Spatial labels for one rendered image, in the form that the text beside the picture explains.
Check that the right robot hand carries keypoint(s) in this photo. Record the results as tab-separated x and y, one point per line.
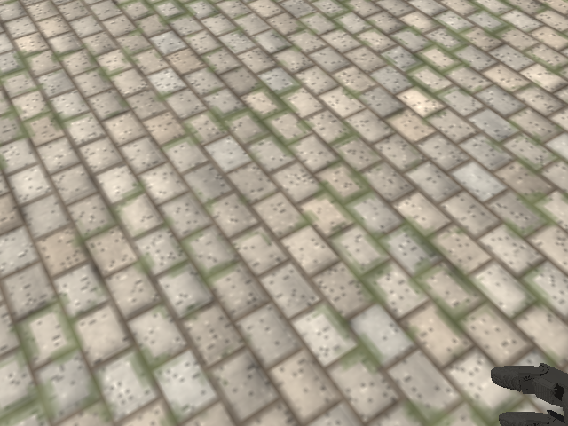
546	382

